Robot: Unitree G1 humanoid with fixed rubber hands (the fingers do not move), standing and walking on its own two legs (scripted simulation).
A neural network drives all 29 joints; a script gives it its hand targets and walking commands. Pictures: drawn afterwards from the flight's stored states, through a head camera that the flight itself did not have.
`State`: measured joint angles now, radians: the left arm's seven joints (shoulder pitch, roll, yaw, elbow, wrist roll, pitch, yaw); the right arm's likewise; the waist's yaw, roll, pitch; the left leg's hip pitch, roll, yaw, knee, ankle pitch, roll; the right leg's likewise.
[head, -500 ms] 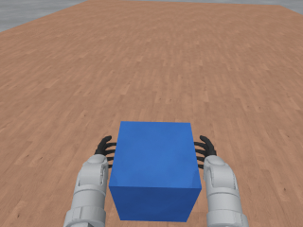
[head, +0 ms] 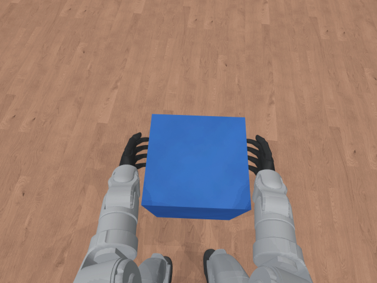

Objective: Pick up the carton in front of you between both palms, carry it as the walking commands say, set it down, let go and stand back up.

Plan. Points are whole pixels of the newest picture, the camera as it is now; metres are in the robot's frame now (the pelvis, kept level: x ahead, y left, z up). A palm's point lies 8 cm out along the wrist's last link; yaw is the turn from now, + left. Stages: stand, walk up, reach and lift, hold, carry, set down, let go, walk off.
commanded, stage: set down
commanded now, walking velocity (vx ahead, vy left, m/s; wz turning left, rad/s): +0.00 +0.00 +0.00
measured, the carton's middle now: (195, 173) +0.36 -0.02 -0.13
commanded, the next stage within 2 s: none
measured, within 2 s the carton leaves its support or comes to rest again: rests again in 1.90 s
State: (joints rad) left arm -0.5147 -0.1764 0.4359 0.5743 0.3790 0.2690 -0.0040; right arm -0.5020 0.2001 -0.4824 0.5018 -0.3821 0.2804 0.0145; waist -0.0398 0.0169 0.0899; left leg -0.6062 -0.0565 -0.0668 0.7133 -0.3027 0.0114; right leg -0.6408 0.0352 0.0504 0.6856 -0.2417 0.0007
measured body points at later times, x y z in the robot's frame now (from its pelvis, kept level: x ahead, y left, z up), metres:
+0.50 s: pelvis -0.03 +0.00 -0.13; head +0.20 +0.00 +0.26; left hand +0.43 +0.12 -0.21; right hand +0.40 -0.18 -0.20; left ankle +0.02 +0.11 -0.71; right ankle +0.05 -0.12 -0.71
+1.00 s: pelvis -0.06 +0.00 -0.25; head +0.25 +0.00 +0.08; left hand +0.48 +0.12 -0.37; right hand +0.42 -0.18 -0.36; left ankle +0.02 +0.11 -0.71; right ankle +0.05 -0.12 -0.71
